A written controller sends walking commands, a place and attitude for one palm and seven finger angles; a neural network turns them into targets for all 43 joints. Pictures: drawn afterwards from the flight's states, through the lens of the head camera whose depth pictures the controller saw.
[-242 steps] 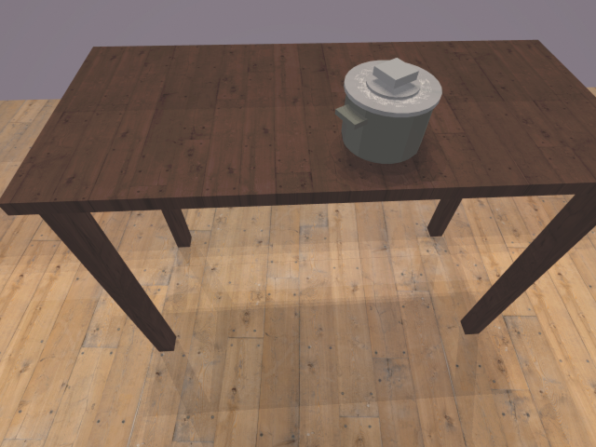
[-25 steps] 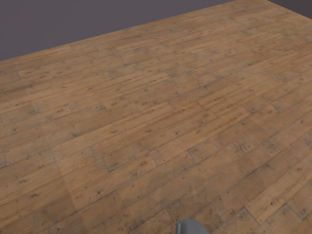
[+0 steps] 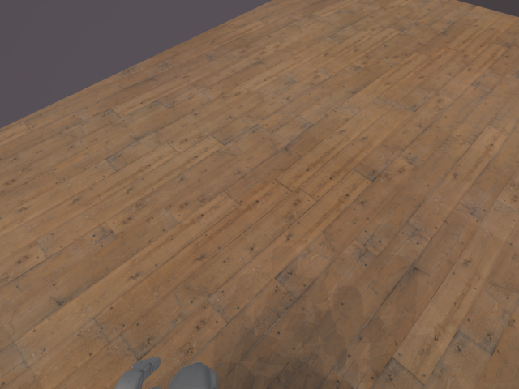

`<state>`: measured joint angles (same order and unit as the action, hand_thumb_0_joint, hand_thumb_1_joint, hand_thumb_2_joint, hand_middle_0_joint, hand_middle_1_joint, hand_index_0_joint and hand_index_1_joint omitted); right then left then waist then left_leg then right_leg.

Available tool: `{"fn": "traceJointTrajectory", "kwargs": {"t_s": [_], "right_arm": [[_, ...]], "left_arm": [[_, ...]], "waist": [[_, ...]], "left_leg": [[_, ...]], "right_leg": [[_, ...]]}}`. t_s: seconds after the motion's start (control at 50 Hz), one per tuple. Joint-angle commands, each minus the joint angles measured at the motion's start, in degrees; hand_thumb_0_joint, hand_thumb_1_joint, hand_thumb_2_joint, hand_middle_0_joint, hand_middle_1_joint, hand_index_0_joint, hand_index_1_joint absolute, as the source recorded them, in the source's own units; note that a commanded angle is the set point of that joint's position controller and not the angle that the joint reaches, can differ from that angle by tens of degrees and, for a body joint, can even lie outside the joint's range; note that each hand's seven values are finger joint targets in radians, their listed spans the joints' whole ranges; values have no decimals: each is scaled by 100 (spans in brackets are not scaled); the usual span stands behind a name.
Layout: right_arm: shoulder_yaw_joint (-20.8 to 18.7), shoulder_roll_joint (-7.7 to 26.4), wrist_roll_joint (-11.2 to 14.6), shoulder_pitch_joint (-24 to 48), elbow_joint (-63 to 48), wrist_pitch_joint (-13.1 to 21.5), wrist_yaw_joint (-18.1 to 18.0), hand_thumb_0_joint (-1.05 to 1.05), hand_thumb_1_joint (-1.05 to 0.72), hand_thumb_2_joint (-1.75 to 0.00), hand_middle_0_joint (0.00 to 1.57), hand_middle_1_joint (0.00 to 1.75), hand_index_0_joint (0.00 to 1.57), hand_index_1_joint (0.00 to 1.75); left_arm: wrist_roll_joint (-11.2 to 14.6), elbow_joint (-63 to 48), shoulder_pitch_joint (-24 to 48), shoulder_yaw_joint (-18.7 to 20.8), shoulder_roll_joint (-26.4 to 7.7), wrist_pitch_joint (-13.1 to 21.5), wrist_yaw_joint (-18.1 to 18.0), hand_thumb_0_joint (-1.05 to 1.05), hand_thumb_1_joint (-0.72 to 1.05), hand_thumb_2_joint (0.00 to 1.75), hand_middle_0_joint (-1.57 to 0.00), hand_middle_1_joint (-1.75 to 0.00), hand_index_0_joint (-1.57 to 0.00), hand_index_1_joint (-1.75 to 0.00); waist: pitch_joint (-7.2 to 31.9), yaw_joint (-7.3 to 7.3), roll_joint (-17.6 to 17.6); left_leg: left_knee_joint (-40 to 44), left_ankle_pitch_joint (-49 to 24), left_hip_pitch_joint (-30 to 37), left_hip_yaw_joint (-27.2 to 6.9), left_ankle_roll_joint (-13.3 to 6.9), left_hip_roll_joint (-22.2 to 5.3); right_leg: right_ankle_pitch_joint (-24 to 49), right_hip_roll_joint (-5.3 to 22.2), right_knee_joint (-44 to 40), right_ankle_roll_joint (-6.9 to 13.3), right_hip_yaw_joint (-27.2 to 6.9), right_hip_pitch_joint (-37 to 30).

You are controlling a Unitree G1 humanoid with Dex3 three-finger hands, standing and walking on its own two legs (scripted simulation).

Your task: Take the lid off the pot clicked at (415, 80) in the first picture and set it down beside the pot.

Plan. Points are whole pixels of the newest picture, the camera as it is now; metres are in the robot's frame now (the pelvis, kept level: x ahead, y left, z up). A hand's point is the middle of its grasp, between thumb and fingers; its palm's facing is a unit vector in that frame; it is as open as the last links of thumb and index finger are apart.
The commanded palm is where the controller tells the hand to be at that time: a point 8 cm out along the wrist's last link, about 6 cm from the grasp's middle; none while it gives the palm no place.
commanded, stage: turn to face it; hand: left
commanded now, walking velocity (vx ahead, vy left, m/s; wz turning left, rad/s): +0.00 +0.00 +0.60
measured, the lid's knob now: out of the picture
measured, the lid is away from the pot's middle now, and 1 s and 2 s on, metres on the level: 0.00 0.00 0.00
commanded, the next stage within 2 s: none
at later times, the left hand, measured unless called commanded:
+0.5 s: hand out of the picture +0.07 +0.24 -0.16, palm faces +0.31 -0.91 -0.27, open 7.4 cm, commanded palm none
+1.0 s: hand out of the picture -0.02 +0.12 -0.16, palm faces +0.59 -0.77 -0.26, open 7.4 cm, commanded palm none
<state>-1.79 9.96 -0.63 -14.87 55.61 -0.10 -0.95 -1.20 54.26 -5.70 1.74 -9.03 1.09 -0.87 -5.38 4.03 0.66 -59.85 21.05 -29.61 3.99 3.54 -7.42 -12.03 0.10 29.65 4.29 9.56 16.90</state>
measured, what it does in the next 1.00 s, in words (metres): steps on the spot, turning left: left foot, then right foot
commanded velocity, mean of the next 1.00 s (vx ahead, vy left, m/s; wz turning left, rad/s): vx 0.00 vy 0.00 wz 0.60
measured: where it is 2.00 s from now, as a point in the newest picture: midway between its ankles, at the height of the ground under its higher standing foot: outside the picture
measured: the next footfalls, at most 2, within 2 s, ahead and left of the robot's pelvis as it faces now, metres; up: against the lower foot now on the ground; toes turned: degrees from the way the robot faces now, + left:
left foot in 0.16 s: +0.12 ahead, +0.12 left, +0.00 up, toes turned +17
right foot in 0.64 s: +0.14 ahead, -0.14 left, +0.00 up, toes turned +21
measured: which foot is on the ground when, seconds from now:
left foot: up 0.00-0.14, down 0.16-0.64, up 0.66-1.00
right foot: down 0.00-0.16, up 0.18-0.62, down 0.64-1.00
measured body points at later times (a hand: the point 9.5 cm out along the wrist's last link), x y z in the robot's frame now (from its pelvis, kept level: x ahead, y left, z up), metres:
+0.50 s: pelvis +0.05 +0.00 +0.01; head +0.09 +0.03 +0.45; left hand +0.06 +0.29 -0.14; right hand +0.18 -0.22 -0.13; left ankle +0.08 +0.11 -0.73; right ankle +0.09 -0.16 -0.67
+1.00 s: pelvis +0.06 -0.06 +0.00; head +0.12 -0.04 +0.45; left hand -0.05 +0.16 -0.14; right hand +0.32 -0.20 -0.14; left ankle -0.02 +0.05 -0.69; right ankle +0.10 -0.16 -0.73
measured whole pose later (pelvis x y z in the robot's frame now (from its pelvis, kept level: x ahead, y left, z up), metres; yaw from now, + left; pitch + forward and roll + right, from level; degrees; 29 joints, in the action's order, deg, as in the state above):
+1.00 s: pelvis +0.06 -0.06 +0.00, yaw +36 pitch +0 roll +2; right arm -4.6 14.9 -0.6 -4.8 50.7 -4.6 1.7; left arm -1.8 50.7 -14.8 1.9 -10.9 -1.0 -0.9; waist -7.6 -1.3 -0.8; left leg -50.9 24.5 -24.6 3.2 4.3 -2.0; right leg -19.1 8.0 32.0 0.4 13.0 12.6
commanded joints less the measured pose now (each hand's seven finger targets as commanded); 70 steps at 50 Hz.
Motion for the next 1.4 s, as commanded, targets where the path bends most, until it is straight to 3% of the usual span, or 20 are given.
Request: {"fn": "traceJointTrajectory", "kwargs": {"t_s": [0.0,0.1,0.12,0.14,0.16,0.18,0.3,0.48,0.58,0.62,0.64,0.66,0.74,0.84,0.96,1.04,1.08,1.1,1.22,1.38], "right_arm": [[-62,220,-14,-583,-62,-83,37,0,-90,-90,20,30,20,30],[-177,305,-63,-553,-227,-78,95,0,-90,-90,20,30,20,30],[-231,497,-83,-749,-223,-55,103,0,-90,-90,20,30,20,30],[-354,1051,-113,-1000,-313,-11,81,0,-90,-90,20,30,20,30],[-406,1288,-127,-1094,-310,-33,24,0,-90,-90,20,30,20,30],[-406,1295,-127,-969,-333,-38,-14,0,-90,-90,20,30,20,30],[-370,1101,-41,-175,-590,75,-59,0,-90,-90,20,30,20,30],[-538,1373,-74,-11,-625,-91,27,0,-90,-90,20,30,20,30],[-597,1376,-24,636,-910,-192,61,0,-90,-90,20,30,20,30],[-484,647,13,782,-1179,-202,98,0,-90,-90,20,30,20,30],[-556,1027,-46,838,-1183,-213,97,0,-90,-90,20,30,20,30],[-553,1020,-86,674,-1074,-265,133,0,-90,-90,20,30,20,30],[-487,881,-62,518,-847,-303,239,0,-90,-90,20,30,20,30],[-378,783,-28,1198,-1032,-324,258,0,-90,-90,20,30,20,30],[-289,750,11,1361,-1113,-248,254,0,-90,-90,20,30,20,30],[-357,1054,-12,544,-954,-107,222,0,-90,-90,20,30,20,30],[-650,2149,24,-274,-811,-65,115,0,-90,-90,20,30,20,30],[-605,2038,24,-451,-687,-135,99,0,-90,-90,20,30,20,30],[-424,1497,-23,661,-974,-58,22,0,-90,-90,20,30,20,30],[-509,1576,-73,254,-852,-116,41,0,-90,-90,20,30,20,30]], "left_arm": [[-10,-279,-183,267,-881,-2,-70,0,90,90,-20,-30,-20,-30],[18,-336,-307,365,-954,-124,-75,0,90,90,-20,-30,-20,-30],[43,-369,-366,370,-861,-168,-53,0,90,90,-20,-30,-20,-30],[86,-503,-506,351,-574,-212,-25,0,90,90,-20,-30,-20,-30],[59,-731,-275,302,-550,-228,-29,0,90,90,-20,-30,-20,-30],[19,-791,-125,327,-652,-221,-17,0,90,90,-20,-30,-20,-30],[12,-485,-367,381,-737,-259,4,0,90,90,-20,-30,-20,-30],[48,-713,-174,357,-803,-305,-17,0,90,90,-20,-30,-20,-30],[89,-553,-1176,420,-1015,-217,-60,0,90,90,-20,-30,-20,-30],[-70,-676,-1291,580,-1976,-163,-126,0,90,90,-20,-30,-20,-30],[-15,-790,-956,534,-1909,-180,-164,0,90,90,-20,-30,-20,-30],[-18,-887,-488,483,-1561,-138,-179,0,90,90,-20,-30,-20,-30],[-12,-885,-426,335,-1157,-59,-131,0,90,90,-20,-30,-20,-30],[-38,-680,-1158,369,-1387,-82,-125,0,90,90,-20,-30,-20,-30],[-61,-685,-1171,433,-1549,-145,-100,0,90,90,-20,-30,-20,-30],[37,-699,-977,469,-1553,-182,-60,0,90,90,-20,-30,-20,-30],[79,-1111,-703,310,-991,-202,-6,0,90,90,-20,-30,-20,-30],[32,-1142,-432,326,-1180,-280,-45,0,90,90,-20,-30,-20,-30],[25,-799,-541,376,-1138,-324,21,0,90,90,-20,-30,-20,-30],[60,-1104,54,313,-1058,-285,-9,0,90,90,-20,-30,-20,-30]], "waist": [[588,-250,-761],[398,-211,-360],[493,-133,240],[565,-78,1908],[551,25,2069],[678,-42,1208],[1189,-299,280],[920,-134,950],[1109,-618,757],[637,-819,-2148],[585,-696,-1406],[391,-397,-964],[296,-281,-1153],[471,-673,-1103],[655,-745,-1361],[1243,-311,-783],[1674,154,1840],[1578,181,1099],[840,-386,719],[792,-161,916]], "left_leg": [[800,-94,571,175,4,30],[2273,-745,1335,361,-125,182],[2926,-1227,1612,-118,-295,2],[3817,-2443,1953,-2010,-909,-1150],[4283,-3305,2052,-3045,-1638,-1898],[4254,-2656,1983,-2917,-1783,-1853],[4092,-2689,2273,-1604,-1184,-756],[4131,-1587,1885,-2168,-1284,-560],[3476,-1212,689,-2118,-854,-38],[813,1169,-1276,-584,-2,1262],[-234,1222,-926,-935,-93,852],[-694,780,-890,-1050,-134,715],[-1008,151,-796,-488,76,589],[25,290,-522,-129,157,585],[1358,467,287,185,-2,644],[3571,-1105,2122,133,-221,655],[3656,-5501,3963,-2893,-1556,-1685],[3429,-5575,3768,-2417,-1812,-1754],[3853,-3502,2225,-1569,-1181,-393],[3779,-2914,2115,-2383,-1339,-365]], "right_leg": [[1379,1776,-1172,452,-606,-151],[538,1869,-287,86,-268,108],[175,1560,413,-155,-48,300],[-1410,801,1759,-636,212,1140],[-2813,365,3037,-814,-209,1698],[-2374,465,3695,-747,-718,1737],[-800,536,3799,-982,-1031,1743],[-1230,246,1881,-975,-898,1001],[-300,105,-412,-819,-723,-1002],[-1043,2676,-1950,166,-3482,-1414],[-856,2965,-1842,425,-3244,-558],[-775,2561,-1729,359,-2592,-273],[1575,1759,-944,141,-1175,-737],[2407,1929,-747,249,-943,-1408],[2812,2115,-469,277,-676,-1451],[2465,1948,1044,-274,-48,-876],[-2692,697,3351,-1054,-235,1969],[-2603,813,3751,-955,-715,2048],[-979,622,3647,-1083,-955,1502],[-1234,277,1925,-1043,-951,1025]]}}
